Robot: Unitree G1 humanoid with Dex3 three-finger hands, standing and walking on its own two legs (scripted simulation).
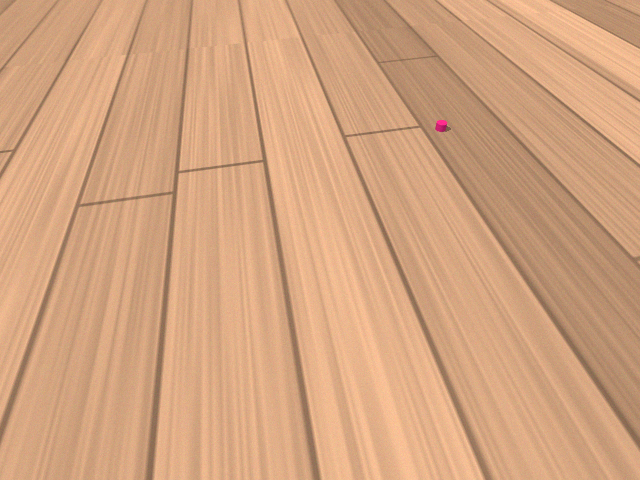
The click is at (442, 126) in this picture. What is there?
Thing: low tin
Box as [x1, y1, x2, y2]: [435, 120, 446, 131]
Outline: 438,120 435,128 436,130 443,131 445,129 446,122 444,120
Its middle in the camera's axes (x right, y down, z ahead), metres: +0.72 -0.72 +2.27
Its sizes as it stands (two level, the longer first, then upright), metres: 0.060 0.060 0.042
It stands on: the floor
